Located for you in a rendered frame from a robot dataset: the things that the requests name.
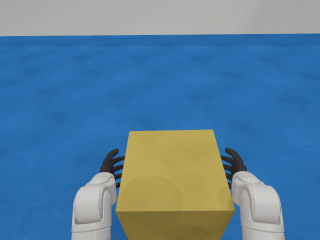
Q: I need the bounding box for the left robot hand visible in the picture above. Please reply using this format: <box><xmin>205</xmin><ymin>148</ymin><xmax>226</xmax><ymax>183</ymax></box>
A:
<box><xmin>100</xmin><ymin>148</ymin><xmax>125</xmax><ymax>189</ymax></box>

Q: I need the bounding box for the robot left forearm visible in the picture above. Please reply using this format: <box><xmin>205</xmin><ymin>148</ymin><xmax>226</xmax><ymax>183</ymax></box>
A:
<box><xmin>71</xmin><ymin>172</ymin><xmax>117</xmax><ymax>240</ymax></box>

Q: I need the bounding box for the carton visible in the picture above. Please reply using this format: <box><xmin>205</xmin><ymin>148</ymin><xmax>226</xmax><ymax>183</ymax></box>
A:
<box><xmin>115</xmin><ymin>129</ymin><xmax>236</xmax><ymax>240</ymax></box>

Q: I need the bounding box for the robot right forearm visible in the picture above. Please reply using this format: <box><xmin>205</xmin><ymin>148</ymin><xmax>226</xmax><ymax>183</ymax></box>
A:
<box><xmin>231</xmin><ymin>171</ymin><xmax>285</xmax><ymax>240</ymax></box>

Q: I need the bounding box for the right robot hand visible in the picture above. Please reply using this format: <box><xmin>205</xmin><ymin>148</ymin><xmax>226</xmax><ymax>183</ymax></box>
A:
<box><xmin>220</xmin><ymin>147</ymin><xmax>247</xmax><ymax>189</ymax></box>

